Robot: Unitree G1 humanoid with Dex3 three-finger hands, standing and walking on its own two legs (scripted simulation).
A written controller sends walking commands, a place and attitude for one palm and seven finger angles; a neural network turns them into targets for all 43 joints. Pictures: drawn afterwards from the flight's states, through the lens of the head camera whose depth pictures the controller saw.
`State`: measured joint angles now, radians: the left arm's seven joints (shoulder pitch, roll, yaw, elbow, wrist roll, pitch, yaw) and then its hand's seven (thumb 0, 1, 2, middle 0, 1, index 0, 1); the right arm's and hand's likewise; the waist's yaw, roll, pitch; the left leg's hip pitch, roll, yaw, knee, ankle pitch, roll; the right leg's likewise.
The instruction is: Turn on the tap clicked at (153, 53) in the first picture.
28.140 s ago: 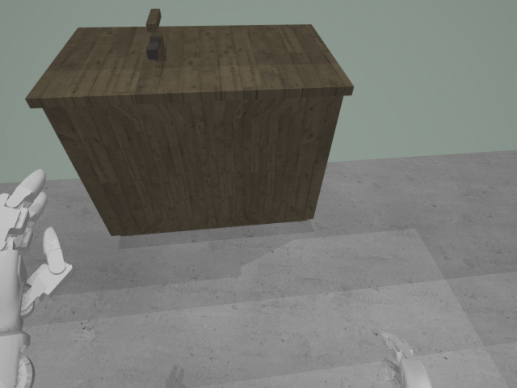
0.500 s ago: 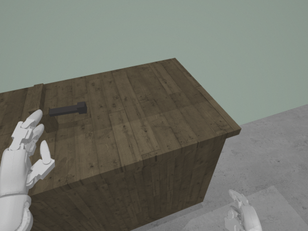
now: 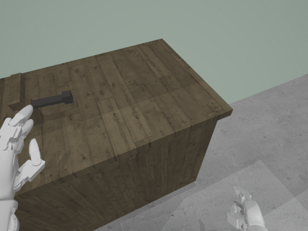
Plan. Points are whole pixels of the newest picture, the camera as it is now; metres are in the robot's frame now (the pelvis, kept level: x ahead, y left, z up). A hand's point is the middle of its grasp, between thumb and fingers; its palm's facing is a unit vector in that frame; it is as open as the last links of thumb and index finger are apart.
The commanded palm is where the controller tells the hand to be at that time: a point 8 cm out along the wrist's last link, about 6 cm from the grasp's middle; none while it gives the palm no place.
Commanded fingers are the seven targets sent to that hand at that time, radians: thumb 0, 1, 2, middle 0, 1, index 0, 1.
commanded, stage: step back with the hand held close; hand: left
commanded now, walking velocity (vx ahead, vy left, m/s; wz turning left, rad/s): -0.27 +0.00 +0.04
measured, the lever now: (67, 97) +0.46 +0.31 +0.08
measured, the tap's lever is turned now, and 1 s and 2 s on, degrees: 83 83 83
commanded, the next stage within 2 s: stop stepping back and stand still in 1.06 s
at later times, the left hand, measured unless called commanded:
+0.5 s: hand (17, 189) +0.16 +0.25 +0.15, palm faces +0.40 -0.82 -0.41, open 7.4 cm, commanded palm +0.10 +0.30 +0.17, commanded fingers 0.00 0.90 0.90 -0.20 -0.30 -0.20 -0.30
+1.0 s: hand out of the picture +0.08 +0.25 +0.16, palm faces +0.41 -0.81 -0.43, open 7.4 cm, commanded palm +0.02 +0.28 +0.17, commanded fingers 0.00 0.90 0.90 -0.20 -0.30 -0.20 -0.30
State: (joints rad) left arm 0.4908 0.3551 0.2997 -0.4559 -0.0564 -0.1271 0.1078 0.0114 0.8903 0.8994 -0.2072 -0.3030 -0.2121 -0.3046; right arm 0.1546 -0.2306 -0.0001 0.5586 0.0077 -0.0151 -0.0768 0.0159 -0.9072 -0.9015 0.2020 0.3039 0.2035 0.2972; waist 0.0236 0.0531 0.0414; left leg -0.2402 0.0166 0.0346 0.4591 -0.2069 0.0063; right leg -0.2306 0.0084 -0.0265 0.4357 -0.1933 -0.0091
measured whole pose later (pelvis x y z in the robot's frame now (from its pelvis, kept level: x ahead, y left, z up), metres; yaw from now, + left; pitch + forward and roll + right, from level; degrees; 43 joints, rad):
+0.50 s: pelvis -0.05 +0.01 -0.01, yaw +1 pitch +0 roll -2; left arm 0.50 0.37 0.33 -0.56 -0.04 -0.14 0.17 0.01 0.89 0.90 -0.21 -0.30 -0.21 -0.30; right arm 0.19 -0.21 0.01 0.58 0.01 -0.05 -0.09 0.02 -0.91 -0.90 0.20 0.30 0.20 0.30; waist 0.00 0.02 0.05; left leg -0.41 0.01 0.02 0.60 -0.19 0.03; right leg -0.39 0.00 -0.04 0.56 -0.20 0.01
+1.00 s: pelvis -0.13 +0.00 -0.01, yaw +2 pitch +1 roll +1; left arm 0.50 0.43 0.38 -0.59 -0.06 -0.14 0.16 0.01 0.89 0.90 -0.21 -0.30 -0.22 -0.31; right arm 0.13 -0.17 -0.01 0.58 0.00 -0.07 -0.07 0.02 -0.91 -0.90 0.20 0.30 0.20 0.30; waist 0.01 -0.06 0.07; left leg -0.33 0.02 0.04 0.53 -0.21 0.00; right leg -0.49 0.02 0.03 0.81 -0.40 0.02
